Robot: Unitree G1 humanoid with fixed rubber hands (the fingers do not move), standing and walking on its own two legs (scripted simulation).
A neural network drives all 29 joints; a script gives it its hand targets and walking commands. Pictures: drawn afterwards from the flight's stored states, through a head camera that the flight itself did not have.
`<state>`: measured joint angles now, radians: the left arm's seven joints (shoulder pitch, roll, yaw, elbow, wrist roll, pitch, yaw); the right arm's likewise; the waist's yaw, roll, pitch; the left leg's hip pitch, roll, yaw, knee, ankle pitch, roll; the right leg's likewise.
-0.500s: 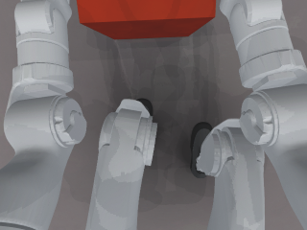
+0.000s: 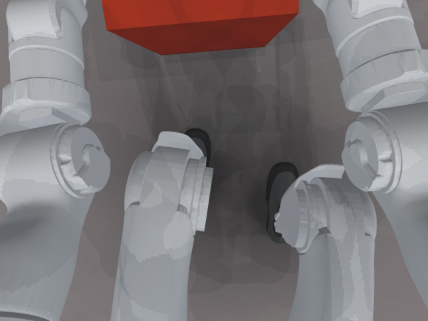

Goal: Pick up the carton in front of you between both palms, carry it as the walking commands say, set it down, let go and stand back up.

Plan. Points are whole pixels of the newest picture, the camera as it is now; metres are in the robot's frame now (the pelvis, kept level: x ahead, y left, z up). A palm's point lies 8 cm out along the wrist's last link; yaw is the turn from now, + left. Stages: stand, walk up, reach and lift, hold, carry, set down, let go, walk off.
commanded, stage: set down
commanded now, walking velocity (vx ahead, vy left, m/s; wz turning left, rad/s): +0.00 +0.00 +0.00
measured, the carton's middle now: out of the picture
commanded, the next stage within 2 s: let go in 1.70 s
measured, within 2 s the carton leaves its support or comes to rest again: neither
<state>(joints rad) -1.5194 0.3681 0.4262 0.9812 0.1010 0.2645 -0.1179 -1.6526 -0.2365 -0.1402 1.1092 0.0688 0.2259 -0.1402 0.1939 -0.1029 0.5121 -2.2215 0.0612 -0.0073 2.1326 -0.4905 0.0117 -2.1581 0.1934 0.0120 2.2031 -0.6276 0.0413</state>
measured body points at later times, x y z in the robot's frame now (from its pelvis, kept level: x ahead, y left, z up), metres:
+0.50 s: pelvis +0.01 +0.00 +0.00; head +0.39 +0.07 +0.22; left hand +0.50 +0.33 -0.20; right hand +0.60 +0.00 -0.19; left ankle +0.14 +0.13 -0.34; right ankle +0.10 -0.11 -0.34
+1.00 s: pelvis +0.01 +0.01 +0.05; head +0.36 +0.10 +0.30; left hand +0.52 +0.37 -0.07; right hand +0.63 +0.01 -0.07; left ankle +0.14 +0.13 -0.34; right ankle +0.10 -0.11 -0.34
